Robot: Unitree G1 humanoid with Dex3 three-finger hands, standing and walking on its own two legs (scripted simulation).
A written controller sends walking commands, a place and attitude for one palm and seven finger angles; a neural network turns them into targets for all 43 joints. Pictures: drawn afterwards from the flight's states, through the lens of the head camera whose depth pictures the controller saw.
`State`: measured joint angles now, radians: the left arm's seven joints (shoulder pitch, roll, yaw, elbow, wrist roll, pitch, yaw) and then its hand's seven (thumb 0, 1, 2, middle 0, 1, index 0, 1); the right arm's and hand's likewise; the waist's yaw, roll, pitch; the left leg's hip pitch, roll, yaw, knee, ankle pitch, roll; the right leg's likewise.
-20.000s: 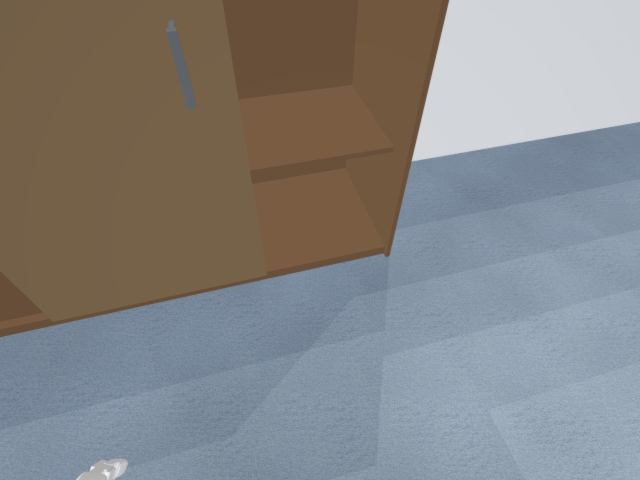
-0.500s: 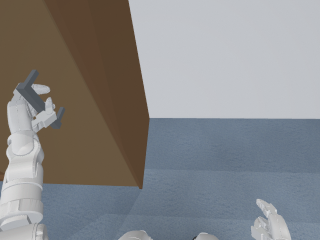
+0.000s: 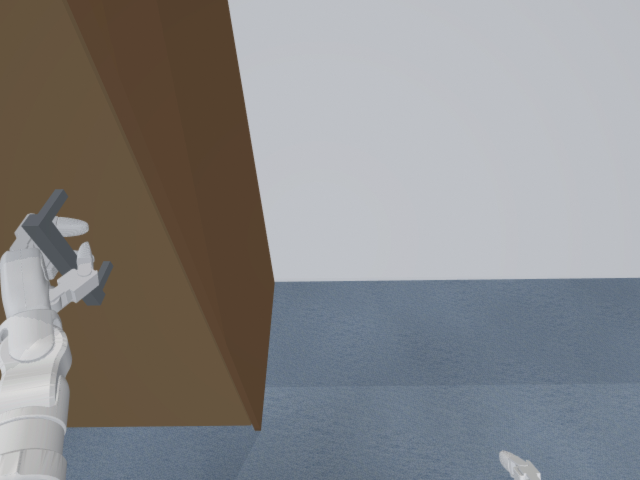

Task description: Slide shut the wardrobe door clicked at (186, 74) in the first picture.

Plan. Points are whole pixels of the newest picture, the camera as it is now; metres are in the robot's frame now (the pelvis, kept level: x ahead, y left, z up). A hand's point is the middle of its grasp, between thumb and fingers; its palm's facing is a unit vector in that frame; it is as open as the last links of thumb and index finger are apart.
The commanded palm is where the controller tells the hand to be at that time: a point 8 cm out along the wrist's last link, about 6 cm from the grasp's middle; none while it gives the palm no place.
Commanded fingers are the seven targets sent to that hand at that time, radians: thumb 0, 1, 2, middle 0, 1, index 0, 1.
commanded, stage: stop walking and hold the door there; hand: left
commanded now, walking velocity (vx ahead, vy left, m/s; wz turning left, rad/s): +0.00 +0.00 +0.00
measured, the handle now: (76, 251) +0.35 +0.35 +0.10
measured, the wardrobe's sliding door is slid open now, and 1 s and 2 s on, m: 0.00 0.00 0.00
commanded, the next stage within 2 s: loosen the grip on the handle in 1.72 s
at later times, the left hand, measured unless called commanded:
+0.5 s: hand (86, 275) +0.32 +0.32 +0.10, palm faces +0.42 -0.86 -0.28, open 5.3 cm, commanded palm +0.28 +0.35 +0.10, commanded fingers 0.00 0.90 0.90 -0.45 -1.40 -0.45 -1.40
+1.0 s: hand (83, 276) +0.32 +0.32 +0.10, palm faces +0.17 -0.97 -0.17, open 5.2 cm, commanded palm +0.29 +0.36 +0.10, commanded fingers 0.00 0.90 0.90 -0.45 -1.40 -0.45 -1.40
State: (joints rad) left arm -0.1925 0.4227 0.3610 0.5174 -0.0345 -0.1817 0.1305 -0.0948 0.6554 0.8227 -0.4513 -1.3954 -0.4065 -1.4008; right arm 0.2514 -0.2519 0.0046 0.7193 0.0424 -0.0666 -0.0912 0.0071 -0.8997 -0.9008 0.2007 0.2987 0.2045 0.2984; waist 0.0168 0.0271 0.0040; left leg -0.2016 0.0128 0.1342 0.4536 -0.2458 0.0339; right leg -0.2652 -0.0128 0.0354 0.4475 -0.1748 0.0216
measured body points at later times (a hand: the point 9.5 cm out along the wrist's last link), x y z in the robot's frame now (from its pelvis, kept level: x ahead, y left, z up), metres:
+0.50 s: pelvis -0.02 +0.04 -0.01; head +0.00 +0.04 +0.44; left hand +0.29 +0.36 +0.11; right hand +0.15 -0.23 -0.10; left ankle +0.00 +0.09 -0.74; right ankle +0.04 -0.13 -0.74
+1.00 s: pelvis -0.05 +0.15 -0.03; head +0.01 +0.15 +0.42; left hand +0.30 +0.37 +0.11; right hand +0.11 -0.11 -0.13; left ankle -0.04 +0.33 -0.74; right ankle -0.02 -0.05 -0.73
